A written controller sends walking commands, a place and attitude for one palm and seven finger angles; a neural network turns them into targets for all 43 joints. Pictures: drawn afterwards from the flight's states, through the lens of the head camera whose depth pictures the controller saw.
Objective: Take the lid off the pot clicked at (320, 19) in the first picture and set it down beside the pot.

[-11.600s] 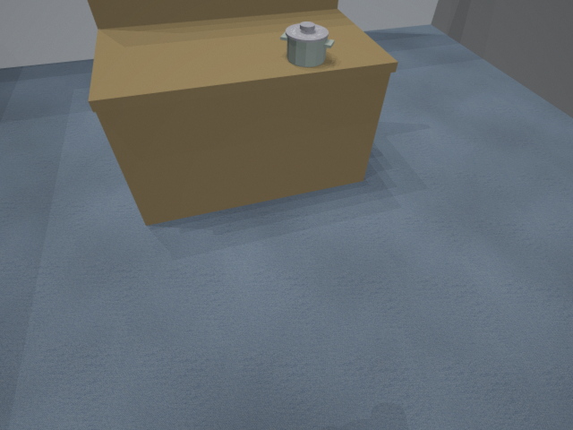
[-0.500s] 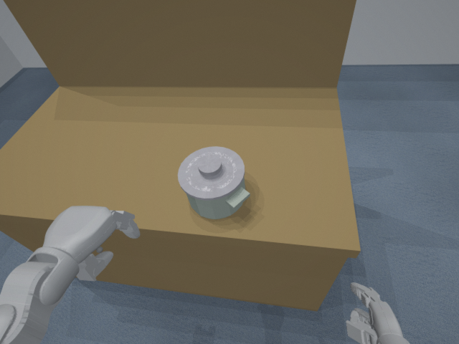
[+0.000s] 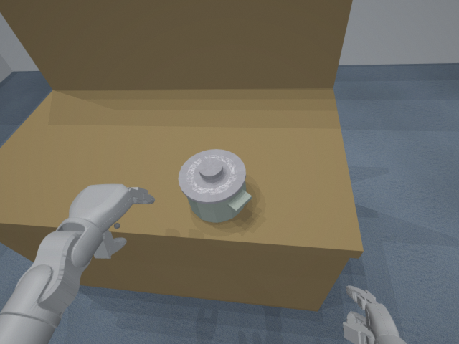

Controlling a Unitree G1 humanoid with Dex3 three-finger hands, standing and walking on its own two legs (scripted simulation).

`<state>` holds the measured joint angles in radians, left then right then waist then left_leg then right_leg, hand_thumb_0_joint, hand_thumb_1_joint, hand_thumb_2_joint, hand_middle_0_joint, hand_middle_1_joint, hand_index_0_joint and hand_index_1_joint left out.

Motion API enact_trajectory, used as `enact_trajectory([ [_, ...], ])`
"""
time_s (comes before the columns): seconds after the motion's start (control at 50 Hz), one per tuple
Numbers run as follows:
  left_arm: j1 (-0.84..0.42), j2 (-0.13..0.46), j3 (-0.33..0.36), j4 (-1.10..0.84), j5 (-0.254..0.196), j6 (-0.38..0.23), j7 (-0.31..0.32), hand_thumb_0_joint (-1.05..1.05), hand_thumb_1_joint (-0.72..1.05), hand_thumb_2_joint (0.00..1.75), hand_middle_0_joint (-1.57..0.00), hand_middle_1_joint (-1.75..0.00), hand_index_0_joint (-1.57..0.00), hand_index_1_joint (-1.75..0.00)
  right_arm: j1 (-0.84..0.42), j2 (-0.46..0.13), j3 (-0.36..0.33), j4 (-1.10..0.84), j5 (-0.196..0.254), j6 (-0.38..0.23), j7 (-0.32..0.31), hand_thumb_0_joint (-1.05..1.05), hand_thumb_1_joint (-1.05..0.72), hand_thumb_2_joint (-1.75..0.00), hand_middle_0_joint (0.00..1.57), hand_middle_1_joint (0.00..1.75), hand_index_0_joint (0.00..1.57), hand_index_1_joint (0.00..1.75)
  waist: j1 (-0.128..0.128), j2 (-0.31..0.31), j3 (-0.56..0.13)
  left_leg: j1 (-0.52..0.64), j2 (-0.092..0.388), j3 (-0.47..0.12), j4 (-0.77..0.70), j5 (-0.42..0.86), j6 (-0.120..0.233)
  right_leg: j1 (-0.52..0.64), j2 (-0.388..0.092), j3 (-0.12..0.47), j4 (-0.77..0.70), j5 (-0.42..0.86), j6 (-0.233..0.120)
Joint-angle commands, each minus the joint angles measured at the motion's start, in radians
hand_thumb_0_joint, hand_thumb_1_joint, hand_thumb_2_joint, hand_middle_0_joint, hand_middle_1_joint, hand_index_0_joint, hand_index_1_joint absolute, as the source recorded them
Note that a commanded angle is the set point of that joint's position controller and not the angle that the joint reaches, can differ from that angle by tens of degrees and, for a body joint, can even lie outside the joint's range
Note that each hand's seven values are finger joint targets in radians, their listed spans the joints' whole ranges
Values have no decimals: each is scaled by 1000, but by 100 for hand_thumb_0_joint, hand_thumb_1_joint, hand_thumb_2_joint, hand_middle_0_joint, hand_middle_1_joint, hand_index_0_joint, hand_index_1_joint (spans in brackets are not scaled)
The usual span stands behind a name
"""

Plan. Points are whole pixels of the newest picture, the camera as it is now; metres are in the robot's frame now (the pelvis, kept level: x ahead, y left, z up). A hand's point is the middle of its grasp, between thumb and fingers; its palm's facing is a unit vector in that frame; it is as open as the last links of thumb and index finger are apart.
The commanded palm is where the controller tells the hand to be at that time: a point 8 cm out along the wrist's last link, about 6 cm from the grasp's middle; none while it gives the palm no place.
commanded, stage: move the open hand above the knob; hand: left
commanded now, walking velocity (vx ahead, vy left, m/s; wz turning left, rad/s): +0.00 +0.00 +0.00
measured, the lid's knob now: (210, 168) +0.48 +0.09 -0.01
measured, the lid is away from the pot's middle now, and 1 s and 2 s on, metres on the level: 0.00 0.00 0.00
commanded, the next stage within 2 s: none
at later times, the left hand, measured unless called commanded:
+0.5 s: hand (140, 198) +0.34 +0.20 +0.07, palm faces -0.22 -0.07 -0.97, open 10.0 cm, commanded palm +0.33 +0.18 +0.13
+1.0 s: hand (169, 182) +0.38 +0.15 +0.07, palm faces -0.26 -0.03 -0.96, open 9.9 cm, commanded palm +0.37 +0.15 +0.13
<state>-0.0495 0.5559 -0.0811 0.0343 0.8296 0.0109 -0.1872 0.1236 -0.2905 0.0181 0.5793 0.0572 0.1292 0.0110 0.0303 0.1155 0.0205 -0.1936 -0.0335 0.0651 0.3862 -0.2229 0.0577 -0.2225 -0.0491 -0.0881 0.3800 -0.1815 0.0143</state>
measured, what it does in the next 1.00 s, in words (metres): stands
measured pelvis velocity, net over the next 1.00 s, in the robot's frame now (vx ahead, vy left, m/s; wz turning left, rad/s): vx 0.01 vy -0.02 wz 0.00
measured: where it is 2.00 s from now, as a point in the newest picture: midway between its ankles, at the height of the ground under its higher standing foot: outside the picture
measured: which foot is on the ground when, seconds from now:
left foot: down 0.00-1.00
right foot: down 0.00-1.00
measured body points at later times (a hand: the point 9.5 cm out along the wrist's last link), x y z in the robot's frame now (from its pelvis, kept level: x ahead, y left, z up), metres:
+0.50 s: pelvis +0.01 -0.01 +0.00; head +0.03 -0.06 +0.44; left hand +0.35 +0.20 +0.12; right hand +0.20 -0.22 -0.12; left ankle -0.01 +0.08 -0.74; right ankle +0.01 -0.13 -0.74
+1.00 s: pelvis +0.01 -0.02 +0.00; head +0.04 -0.07 +0.44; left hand +0.39 +0.15 +0.12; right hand +0.18 -0.26 -0.13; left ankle -0.01 +0.08 -0.74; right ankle +0.01 -0.13 -0.74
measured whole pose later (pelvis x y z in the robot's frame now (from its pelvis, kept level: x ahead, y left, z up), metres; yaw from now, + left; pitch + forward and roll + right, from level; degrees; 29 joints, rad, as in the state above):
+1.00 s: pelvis +0.01 -0.02 +0.00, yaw +0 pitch +3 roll +0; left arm -0.44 0.48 -0.26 0.31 0.86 0.13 -0.20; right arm 0.11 -0.29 0.03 0.62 0.08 0.16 -0.01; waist -0.01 0.10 0.01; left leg -0.23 -0.01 0.06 0.42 -0.25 0.03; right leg -0.27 -0.03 -0.09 0.45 -0.23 -0.02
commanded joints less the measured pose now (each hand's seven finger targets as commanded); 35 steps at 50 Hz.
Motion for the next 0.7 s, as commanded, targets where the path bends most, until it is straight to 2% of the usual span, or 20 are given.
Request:
enact_trajectory([
  [0.0,-495,352,182,-166,48,38,24,0,-23,129,-82,-8,-82,-8,-133,-107,-28,-143,-2,-46,-15,0,-90,-90,20,30,20,30,-3,-39,-286,55,26,-108,-47,240,-10,132,26,48,-4,127,-53],
  [0.04,-457,309,161,-293,21,9,29,0,-23,129,-82,-8,-82,-8,-130,-88,-34,-156,-10,-72,-10,0,-90,-90,20,30,20,30,12,46,-401,161,33,-134,-20,415,-13,153,21,49,16,219,-52],
  [0.08,-294,230,138,-303,-20,5,21,0,-23,129,-82,-8,-82,-8,-115,-77,-41,-177,-14,-92,13,0,-90,-90,20,30,20,30,14,38,-427,213,41,-144,15,570,-17,145,27,49,25,290,-46],
  [0.14,-105,136,83,-27,-32,35,11,0,-23,129,-82,-8,-82,-8,-65,-100,-38,-140,5,-71,41,0,-90,-90,20,30,20,30,-5,-133,-208,71,46,-117,-5,453,-33,64,40,20,12,254,-35],
  [0.18,-164,122,56,26,-3,77,7,0,-23,129,-82,-8,-82,-8,-103,-110,-37,-150,23,-50,48,0,-90,-90,20,30,20,30,-13,-174,-105,-19,41,-84,-24,271,-32,45,47,34,9,191,-47],
  [0.2,-320,96,-18,-80,17,88,2,0,-23,129,-82,-8,-82,-8,-127,-110,-32,-157,20,-36,45,0,-90,-90,20,30,20,30,-22,-144,-157,-7,32,-79,-37,248,-29,57,38,30,6,167,-44],
  [0.24,-496,135,-27,-301,34,89,13,0,-23,129,-82,-8,-82,-8,-157,-93,-37,-180,5,-41,35,0,-90,-90,20,30,20,30,-17,-38,-295,86,32,-118,-25,305,-21,88,28,43,20,175,-47],
  [0.28,-598,262,77,-491,41,61,35,0,-23,129,-82,-8,-82,-8,-164,-81,-37,-189,-14,-79,24,0,-90,-90,20,30,20,30,0,59,-470,203,41,-149,20,466,-15,129,28,63,50,245,-51],
  [0.3,-545,301,125,-434,47,51,44,0,-23,129,-82,-8,-82,-8,-118,-70,-32,-166,-20,-92,17,0,-90,-90,20,30,20,30,13,47,-540,240,47,-153,32,567,-20,160,26,61,60,279,-45],
  [0.32,-454,341,188,-279,43,48,58,0,-23,129,-82,-8,-82,-8,-93,-79,-28,-133,-17,-90,13,0,-90,-90,20,30,20,30,10,23,-459,198,44,-143,29,555,-28,147,35,56,48,286,-48],
  [0.38,-345,176,104,129,43,99,77,0,-23,129,-82,-8,-82,-8,-77,-85,-13,-92,19,-49,18,0,-90,-90,20,30,20,30,-11,-160,-180,1,35,-91,-14,272,-34,68,51,39,25,184,-52],
  [0.4,-377,60,-23,174,37,126,70,0,-23,129,-82,-8,-82,-8,-89,-82,-7,-94,26,-32,22,0,-90,-90,20,30,20,30,-22,-177,-122,-37,29,-67,-33,195,-37,36,45,30,14,132,-45],
  [0.44,-457,-4,-106,29,18,152,53,0,-23,129,-82,-8,-82,-8,-130,-90,-25,-134,29,-22,31,0,-90,-90,20,30,20,30,-25,-123,-186,-8,23,-68,-27,168,-30,36,35,38,17,122,-45],
  [0.48,-555,-31,-161,-197,17,164,25,0,-23,129,-82,-8,-82,-8,-198,-75,-34,-185,16,-33,39,0,-90,-90,20,30,20,30,-25,-41,-354,77,12,-86,9,254,-15,92,29,56,47,196,-53],
  [0.5,-592,14,-144,-248,17,155,12,0,-23,129,-82,-8,-82,-8,-188,-70,-34,-185,8,-45,33,0,-90,-90,20,30,20,30,-24,-27,-442,123,12,-92,20,334,-7,134,24,54,59,240,-48],
  [0.54,-659,215,9,-230,46,131,12,0,-23,129,-82,-8,-82,-8,-157,-86,-27,-157,-4,-51,11,0,-90,-90,20,30,20,30,-21,-28,-467,130,11,-102,24,364,-7,175,27,64,58,283,-47],
  [0.58,-631,412,213,-34,65,111,37,0,-23,129,-82,-8,-82,-8,-117,-99,-10,-116,1,-51,-13,0,-90,-90,20,30,20,30,-4,-113,-391,44,11,-91,14,302,-6,205,32,78,48,279,-47],
  [0.62,-611,279,122,174,61,114,45,0,-23,129,-82,-8,-82,-8,-96,-81,1,-85,17,-31,-26,0,-90,-90,20,30,20,30,-13,-198,-258,-38,13,-65,-7,230,-8,167,28,70,31,243,-38],
  [0.64,-612,194,51,193,48,121,44,0,-23,129,-82,-8,-82,-8,-101,-80,-1,-86,23,-20,-19,0,-90,-90,20,30,20,30,-21,-177,-213,-53,14,-63,-15,208,-13,133,25,63,24,227,-37],
  [0.68,-572,92,-12,106,18,136,36,0,-23,129,-82,-8,-82,-8,-128,-82,-19,-129,27,-24,4,0,-90,-90,20,30,20,30,-12,-109,-273,-16,11,-61,2,247,-13,139,22,71,42,265,-46],
])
